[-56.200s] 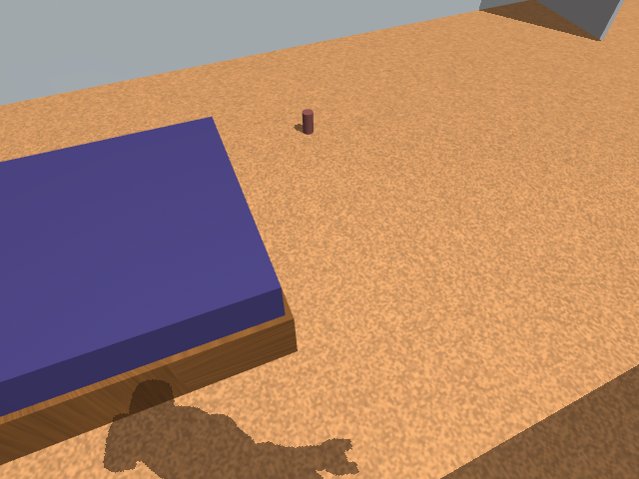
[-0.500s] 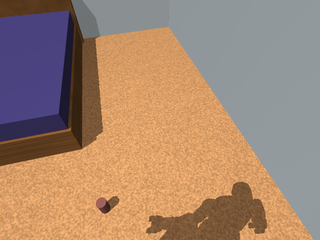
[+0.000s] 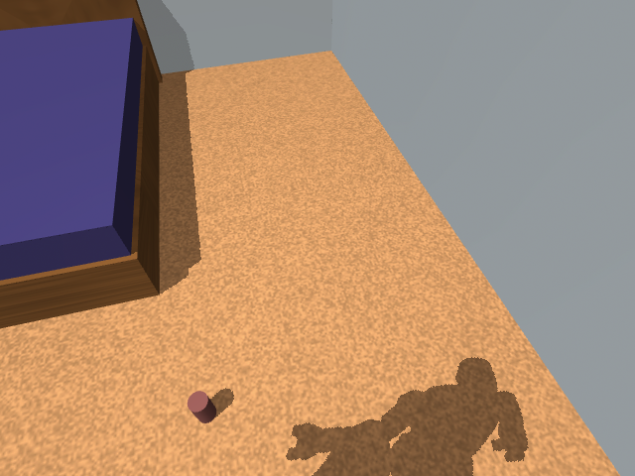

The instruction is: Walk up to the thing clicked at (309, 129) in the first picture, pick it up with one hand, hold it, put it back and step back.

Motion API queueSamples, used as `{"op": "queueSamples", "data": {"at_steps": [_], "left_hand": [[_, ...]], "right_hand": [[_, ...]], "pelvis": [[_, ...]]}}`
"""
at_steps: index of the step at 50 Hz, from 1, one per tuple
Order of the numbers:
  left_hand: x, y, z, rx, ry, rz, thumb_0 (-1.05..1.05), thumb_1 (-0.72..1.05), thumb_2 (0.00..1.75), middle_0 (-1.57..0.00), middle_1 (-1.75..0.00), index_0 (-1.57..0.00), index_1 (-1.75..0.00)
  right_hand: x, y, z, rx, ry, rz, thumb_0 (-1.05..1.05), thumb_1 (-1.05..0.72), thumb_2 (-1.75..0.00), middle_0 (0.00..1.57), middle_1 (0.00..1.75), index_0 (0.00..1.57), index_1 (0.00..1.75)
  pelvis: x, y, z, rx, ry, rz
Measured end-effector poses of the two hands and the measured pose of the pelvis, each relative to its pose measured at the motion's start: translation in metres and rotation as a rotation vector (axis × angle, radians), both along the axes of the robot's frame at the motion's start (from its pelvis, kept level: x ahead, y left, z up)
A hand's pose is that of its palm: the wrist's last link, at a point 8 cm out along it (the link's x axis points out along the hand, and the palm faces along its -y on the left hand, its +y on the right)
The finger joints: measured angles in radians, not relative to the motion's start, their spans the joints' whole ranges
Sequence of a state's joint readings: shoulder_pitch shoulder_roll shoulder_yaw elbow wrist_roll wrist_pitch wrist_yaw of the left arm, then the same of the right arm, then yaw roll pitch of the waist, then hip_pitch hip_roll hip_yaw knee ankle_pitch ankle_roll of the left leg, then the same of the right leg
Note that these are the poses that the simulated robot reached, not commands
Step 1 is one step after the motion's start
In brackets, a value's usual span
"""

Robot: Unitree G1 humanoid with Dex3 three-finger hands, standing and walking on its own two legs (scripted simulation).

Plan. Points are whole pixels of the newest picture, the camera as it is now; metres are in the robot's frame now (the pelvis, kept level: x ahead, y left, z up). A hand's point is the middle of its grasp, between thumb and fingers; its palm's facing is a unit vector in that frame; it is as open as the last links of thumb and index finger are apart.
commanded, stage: stand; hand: left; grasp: from above
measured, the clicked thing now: (202, 407) +0.39 +0.36 -0.72
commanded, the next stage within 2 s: step back in 0.16 s
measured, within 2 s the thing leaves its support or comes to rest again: neither
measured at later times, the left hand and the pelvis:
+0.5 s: hand out of the picture +0.05 +0.27 -0.17, palm faces -0.06 -0.91 -0.40, open 7.4 cm; pelvis -0.06 +0.00 -0.02, yaw +0 degrees
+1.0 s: hand out of the picture -0.01 +0.29 -0.18, palm faces -0.12 -0.91 -0.39, open 7.4 cm; pelvis -0.14 +0.04 -0.03, yaw -5 degrees
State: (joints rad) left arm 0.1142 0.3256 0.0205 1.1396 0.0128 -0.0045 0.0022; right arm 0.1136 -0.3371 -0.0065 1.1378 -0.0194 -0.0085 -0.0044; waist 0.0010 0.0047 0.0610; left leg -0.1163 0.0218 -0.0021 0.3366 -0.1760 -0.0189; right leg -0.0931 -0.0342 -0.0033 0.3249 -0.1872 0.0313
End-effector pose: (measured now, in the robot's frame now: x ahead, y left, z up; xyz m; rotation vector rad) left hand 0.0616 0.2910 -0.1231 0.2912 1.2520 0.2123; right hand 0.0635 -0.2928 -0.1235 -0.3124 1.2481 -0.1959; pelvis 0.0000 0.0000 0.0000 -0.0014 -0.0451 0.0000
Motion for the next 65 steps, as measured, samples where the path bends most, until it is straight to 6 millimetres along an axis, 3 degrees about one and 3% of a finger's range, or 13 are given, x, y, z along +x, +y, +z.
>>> {"op": "queueSamples", "data": {"at_steps": [10,23,28,35,39,42,53,59,65], "left_hand": [[0.004,0.003,0.001,0.003,-0.016,0.001,0.01,0.91,0.90,-0.21,-0.30,-0.21,-0.30],[-0.009,0.019,-0.008,0.074,-0.039,-0.066,0.01,0.91,0.90,-0.21,-0.30,-0.21,-0.30],[-0.014,0.029,-0.011,0.070,-0.063,-0.097,0.01,0.90,0.90,-0.21,-0.30,-0.21,-0.30],[-0.009,0.051,-0.030,0.044,-0.146,-0.097,0.01,0.91,0.90,-0.21,-0.30,-0.21,-0.30],[-0.023,0.048,-0.026,0.024,-0.109,-0.108,0.01,0.91,0.90,-0.20,-0.30,-0.21,-0.30],[-0.039,0.046,-0.022,0.014,-0.089,-0.122,0.01,0.91,0.90,-0.20,-0.30,-0.21,-0.30],[-0.088,0.037,-0.009,0.072,-0.072,-0.152,0.01,0.91,0.90,-0.21,-0.30,-0.21,-0.30],[-0.112,0.032,0.011,0.073,-0.122,-0.137,0.01,0.91,0.90,-0.21,-0.30,-0.21,-0.30],[-0.132,0.037,0.013,0.067,-0.180,-0.139,0.01,0.90,0.90,-0.21,-0.30,-0.21,-0.30]], "right_hand": [[0.002,-0.001,0.000,0.005,-0.008,-0.006,0.01,-0.90,-0.90,0.20,0.30,0.20,0.30],[-0.016,-0.034,-0.010,-0.054,-0.025,-0.020,0.00,-0.90,-0.90,0.20,0.30,0.20,0.30],[-0.044,-0.024,-0.005,-0.067,-0.014,-0.022,0.00,-0.90,-0.90,0.20,0.30,0.20,0.30],[-0.111,0.007,-0.004,-0.115,0.075,-0.011,0.00,-0.90,-0.90,0.20,0.30,0.20,0.30],[-0.142,0.021,0.005,-0.110,0.103,-0.040,0.00,-0.90,-0.90,0.20,0.30,0.20,0.30],[-0.153,0.024,0.006,-0.110,0.096,-0.057,0.01,-0.90,-0.90,0.20,0.31,0.20,0.30],[-0.158,0.011,-0.023,-0.045,-0.041,-0.084,0.01,-0.90,-0.90,0.20,0.31,0.20,0.30],[-0.162,0.014,-0.010,-0.020,-0.078,-0.051,0.01,-0.90,-0.90,0.20,0.30,0.20,0.30],[-0.187,0.012,-0.006,-0.069,-0.082,-0.005,0.00,-0.90,-0.90,0.20,0.30,0.20,0.30]], "pelvis": [[-0.003,0.000,-0.002,0.001,0.007,0.000],[-0.052,-0.003,-0.023,0.002,0.015,0.001],[-0.069,0.012,-0.024,0.022,0.029,-0.002],[-0.097,0.036,-0.034,0.015,0.023,-0.010],[-0.108,0.040,-0.022,-0.014,0.033,-0.006],[-0.117,0.044,-0.018,-0.012,0.039,-0.026],[-0.155,0.033,-0.029,-0.028,-0.002,-0.073],[-0.180,0.029,-0.016,0.040,0.011,-0.088],[-0.211,0.039,-0.018,0.022,0.025,-0.064]]}}
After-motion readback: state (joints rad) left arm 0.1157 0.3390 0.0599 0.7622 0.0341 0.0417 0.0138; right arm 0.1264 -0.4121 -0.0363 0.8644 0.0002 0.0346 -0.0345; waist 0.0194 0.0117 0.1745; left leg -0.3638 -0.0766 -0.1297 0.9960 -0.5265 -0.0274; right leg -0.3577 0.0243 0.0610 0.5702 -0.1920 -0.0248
